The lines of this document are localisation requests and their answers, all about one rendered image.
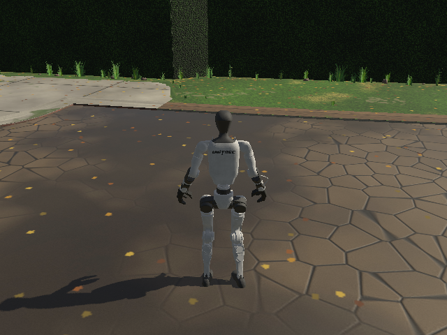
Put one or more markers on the right robot hand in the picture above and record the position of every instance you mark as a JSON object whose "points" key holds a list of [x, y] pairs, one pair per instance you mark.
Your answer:
{"points": [[263, 193]]}

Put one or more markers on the robot left upper arm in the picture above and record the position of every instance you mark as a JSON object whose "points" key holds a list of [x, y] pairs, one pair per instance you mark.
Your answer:
{"points": [[201, 147]]}

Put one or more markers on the robot left forearm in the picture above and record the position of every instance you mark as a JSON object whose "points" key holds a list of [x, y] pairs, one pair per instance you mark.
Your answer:
{"points": [[186, 182]]}

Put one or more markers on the left robot hand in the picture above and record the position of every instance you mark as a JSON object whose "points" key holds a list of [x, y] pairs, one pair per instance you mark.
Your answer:
{"points": [[180, 195]]}

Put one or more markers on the robot right upper arm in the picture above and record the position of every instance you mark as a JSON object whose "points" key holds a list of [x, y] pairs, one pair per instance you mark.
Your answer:
{"points": [[245, 147]]}

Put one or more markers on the robot right forearm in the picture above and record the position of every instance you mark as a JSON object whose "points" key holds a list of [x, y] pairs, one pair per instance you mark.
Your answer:
{"points": [[258, 181]]}

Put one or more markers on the left robot shin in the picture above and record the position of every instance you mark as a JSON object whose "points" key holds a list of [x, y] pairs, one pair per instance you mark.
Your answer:
{"points": [[207, 255]]}

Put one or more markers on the robot left thigh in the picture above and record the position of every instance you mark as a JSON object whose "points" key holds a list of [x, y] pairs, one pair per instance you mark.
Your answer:
{"points": [[207, 214]]}

